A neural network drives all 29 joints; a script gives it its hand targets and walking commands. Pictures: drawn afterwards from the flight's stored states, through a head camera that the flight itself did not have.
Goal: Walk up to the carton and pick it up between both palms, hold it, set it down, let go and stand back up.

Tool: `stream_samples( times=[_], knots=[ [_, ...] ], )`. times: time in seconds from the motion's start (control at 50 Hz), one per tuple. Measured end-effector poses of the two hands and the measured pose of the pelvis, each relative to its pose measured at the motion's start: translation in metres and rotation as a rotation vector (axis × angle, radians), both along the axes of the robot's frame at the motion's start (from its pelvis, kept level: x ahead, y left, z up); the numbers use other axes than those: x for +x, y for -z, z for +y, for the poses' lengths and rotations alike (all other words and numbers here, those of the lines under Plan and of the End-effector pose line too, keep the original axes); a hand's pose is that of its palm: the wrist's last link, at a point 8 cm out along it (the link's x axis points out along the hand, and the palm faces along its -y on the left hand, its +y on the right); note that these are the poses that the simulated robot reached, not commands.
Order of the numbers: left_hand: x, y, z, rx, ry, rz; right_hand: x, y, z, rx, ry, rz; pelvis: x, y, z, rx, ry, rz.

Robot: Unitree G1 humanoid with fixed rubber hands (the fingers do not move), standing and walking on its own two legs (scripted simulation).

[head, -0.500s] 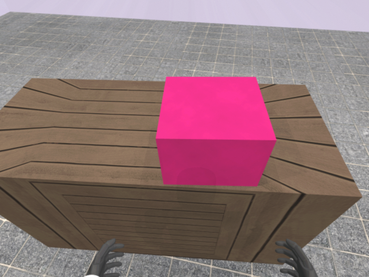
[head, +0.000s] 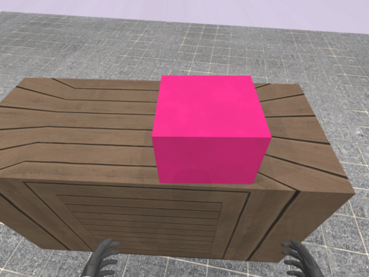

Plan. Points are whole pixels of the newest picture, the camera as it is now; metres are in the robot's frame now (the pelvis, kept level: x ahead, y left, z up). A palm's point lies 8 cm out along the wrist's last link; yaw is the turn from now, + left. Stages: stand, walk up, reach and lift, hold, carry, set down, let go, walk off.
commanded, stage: stand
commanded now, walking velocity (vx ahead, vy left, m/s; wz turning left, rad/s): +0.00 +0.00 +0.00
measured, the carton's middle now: (206, 128) +0.51 -0.01 +0.02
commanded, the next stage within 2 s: none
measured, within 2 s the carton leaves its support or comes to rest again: neither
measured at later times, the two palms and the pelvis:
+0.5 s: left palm out of the picture +0.14 +0.24 -0.10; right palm out of the picture +0.02 -0.24 -0.13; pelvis -0.01 +0.02 -0.01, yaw -5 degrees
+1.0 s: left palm out of the picture +0.11 +0.24 -0.12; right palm out of the picture +0.00 -0.25 -0.14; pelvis -0.01 +0.01 -0.01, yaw -7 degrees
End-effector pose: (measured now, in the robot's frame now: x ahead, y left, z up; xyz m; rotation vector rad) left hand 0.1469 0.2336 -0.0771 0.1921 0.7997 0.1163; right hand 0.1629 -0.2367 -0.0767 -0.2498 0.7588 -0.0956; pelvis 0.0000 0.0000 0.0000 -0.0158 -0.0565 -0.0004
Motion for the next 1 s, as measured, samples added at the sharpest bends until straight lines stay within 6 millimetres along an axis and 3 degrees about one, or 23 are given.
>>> stream_samples(
  times=[0.06,0.16,0.3,0.44,0.66,0.8,1.0],
  knots=[
    [-0.018,0.018,0.011,0.030,0.027,0.082,-0.024,0.009,-0.016,-0.020,0.067,0.101,-0.003,0.002,0.000,-0.002,0.016,0.033],
    [-0.033,0.037,0.015,0.006,0.041,0.164,-0.082,0.023,-0.037,-0.053,0.173,0.271,-0.004,0.006,0.005,0.000,0.043,0.067],
    [-0.014,0.035,0.011,0.008,0.102,0.123,-0.124,0.036,-0.028,-0.022,0.248,0.311,-0.003,0.011,0.013,0.007,0.070,0.067],
    [0.001,0.025,0.006,0.013,0.121,0.062,-0.138,0.049,-0.008,0.028,0.245,0.325,-0.004,0.012,0.015,0.015,0.085,0.062],
    [-0.031,0.042,0.006,0.021,0.103,0.189,-0.156,0.052,-0.013,0.029,0.269,0.380,-0.008,0.012,0.014,0.031,0.106,0.079],
    [-0.031,0.048,0.002,0.007,0.106,0.195,-0.157,0.049,-0.018,0.009,0.291,0.367,-0.005,0.013,0.013,0.029,0.114,0.070],
    [-0.035,0.044,0.005,0.042,0.106,0.230,-0.164,0.063,-0.010,0.053,0.297,0.409,-0.006,0.013,0.011,0.031,0.123,0.067]
  ],
)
